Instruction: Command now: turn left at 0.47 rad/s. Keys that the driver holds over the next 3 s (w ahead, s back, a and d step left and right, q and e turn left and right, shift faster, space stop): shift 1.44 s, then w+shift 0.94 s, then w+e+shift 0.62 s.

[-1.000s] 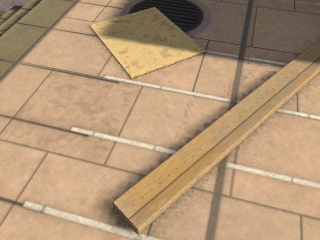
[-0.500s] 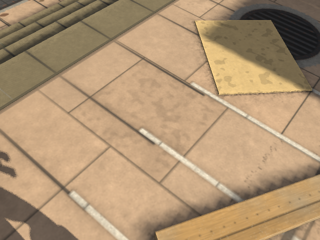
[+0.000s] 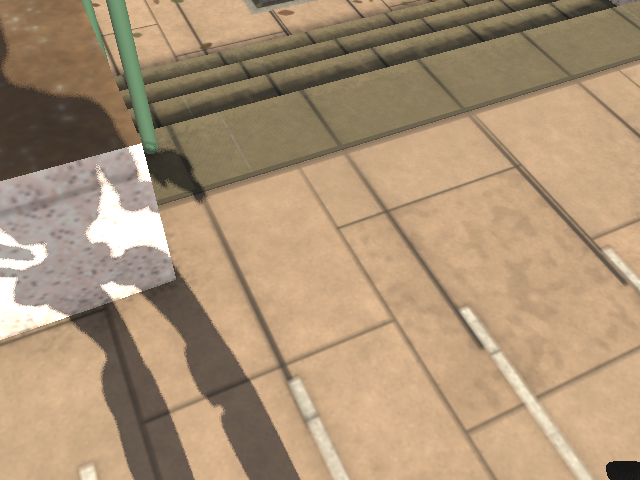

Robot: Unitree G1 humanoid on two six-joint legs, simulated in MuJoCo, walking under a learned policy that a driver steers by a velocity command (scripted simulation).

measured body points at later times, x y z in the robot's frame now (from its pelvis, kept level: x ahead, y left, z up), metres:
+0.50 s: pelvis +0.01 -0.01 +0.00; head +0.03 +0.00 +0.45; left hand +0.12 +0.25 -0.12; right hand +0.16 -0.26 -0.10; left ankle -0.03 +0.12 -0.74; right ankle +0.03 -0.15 -0.74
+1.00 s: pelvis +0.01 +0.01 +0.00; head +0.02 +0.01 +0.45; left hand +0.06 +0.28 -0.14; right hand +0.13 -0.23 -0.13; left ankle -0.03 +0.12 -0.74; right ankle +0.03 -0.15 -0.74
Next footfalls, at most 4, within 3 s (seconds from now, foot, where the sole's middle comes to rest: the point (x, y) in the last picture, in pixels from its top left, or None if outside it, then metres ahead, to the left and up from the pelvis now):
0.08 right None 0.07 -0.15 -0.77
0.40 left None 0.01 0.12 -0.77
2.18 left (262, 427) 0.56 0.12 -0.77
2.68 right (347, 248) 1.04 -0.07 -0.77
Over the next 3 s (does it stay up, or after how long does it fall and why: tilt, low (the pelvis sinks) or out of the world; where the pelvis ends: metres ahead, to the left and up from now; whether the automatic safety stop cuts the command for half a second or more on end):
stays up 1.10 -0.04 0.00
